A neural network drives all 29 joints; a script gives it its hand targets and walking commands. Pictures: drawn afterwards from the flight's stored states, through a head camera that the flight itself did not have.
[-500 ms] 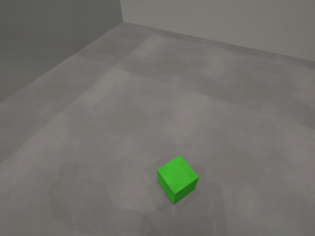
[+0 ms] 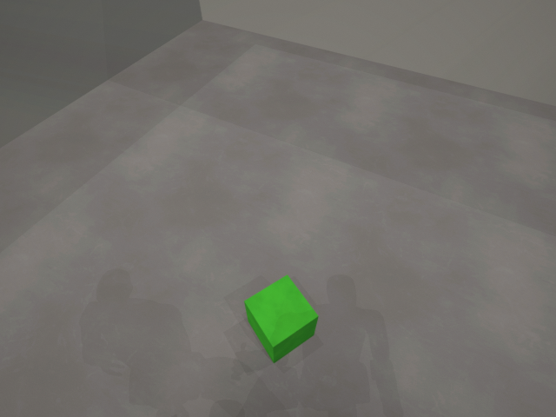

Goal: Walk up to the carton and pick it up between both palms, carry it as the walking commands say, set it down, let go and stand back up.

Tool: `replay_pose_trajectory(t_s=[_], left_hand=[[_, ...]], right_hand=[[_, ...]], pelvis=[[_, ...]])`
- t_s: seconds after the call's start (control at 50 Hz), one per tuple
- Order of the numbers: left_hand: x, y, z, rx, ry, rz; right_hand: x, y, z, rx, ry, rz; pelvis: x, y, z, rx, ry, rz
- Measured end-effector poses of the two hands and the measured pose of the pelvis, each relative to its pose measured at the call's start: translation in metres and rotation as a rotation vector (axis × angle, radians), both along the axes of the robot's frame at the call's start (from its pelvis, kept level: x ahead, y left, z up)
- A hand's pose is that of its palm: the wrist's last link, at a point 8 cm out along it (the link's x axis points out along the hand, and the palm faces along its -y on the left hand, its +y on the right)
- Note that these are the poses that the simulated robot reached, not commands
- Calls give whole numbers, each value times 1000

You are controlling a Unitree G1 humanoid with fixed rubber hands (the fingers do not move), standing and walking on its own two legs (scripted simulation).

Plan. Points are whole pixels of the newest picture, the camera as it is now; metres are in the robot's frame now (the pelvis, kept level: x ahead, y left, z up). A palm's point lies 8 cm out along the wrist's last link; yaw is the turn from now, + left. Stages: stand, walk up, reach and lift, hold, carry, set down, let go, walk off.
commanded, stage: walk up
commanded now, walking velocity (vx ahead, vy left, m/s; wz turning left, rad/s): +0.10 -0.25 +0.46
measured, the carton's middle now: (280, 318) +0.51 -0.02 -0.67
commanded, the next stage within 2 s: none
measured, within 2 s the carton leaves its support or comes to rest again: neither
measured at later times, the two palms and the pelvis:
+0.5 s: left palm out of the picture +0.07 +0.12 -0.15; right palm (481, 376) +0.20 -0.31 -0.11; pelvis +0.11 -0.10 +0.01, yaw +17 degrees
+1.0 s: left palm (279, 404) +0.18 +0.00 -0.09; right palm (518, 280) +0.37 -0.48 -0.15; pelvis +0.21 -0.26 +0.01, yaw +24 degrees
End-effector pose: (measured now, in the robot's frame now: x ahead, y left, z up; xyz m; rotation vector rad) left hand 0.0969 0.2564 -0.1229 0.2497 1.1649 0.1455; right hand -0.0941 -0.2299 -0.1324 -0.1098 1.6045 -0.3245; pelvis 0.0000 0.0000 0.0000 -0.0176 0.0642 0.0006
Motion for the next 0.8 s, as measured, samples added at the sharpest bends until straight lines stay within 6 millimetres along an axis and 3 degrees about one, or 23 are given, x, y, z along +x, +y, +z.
replay_pose_trajectory(t_s=[0.08,0.18,0.24,0.32,0.38,0.44,0.52,0.64,0.72,0.8], left_hand=[[-13,-33,7,-17,0,62],[-40,-63,0,-44,64,161],[-49,-74,-14,-55,77,223],[-62,-89,-42,-90,117,299],[-67,-107,-54,-135,211,302],[-52,-125,-43,-170,235,301],[-17,-138,-24,-179,184,317],[28,-153,-17,-130,142,335],[64,-174,-19,-84,114,330],[94,-206,-9,-19,77,335]], right_hand=[[37,-41,-2,-3,-14,79],[126,-76,-4,-25,-148,180],[184,-80,-6,-23,-224,266],[262,-70,-6,-19,-329,380],[301,-64,2,-23,-411,425],[308,-71,12,-27,-384,448],[291,-90,21,-8,-247,464],[277,-137,21,21,-110,443],[297,-186,4,24,-91,417],[345,-232,-18,28,-121,437]], pelvis=[[14,-22,4,3,-19,55],[34,-42,4,1,-26,102],[46,-52,-3,-23,-36,167],[68,-67,-17,-35,-32,220],[81,-77,-18,3,-27,229],[93,-86,-5,-12,-27,257],[111,-103,12,-46,-40,314],[148,-145,13,-32,-55,333],[175,-179,0,13,-54,344],[196,-210,-8,23,-56,359]])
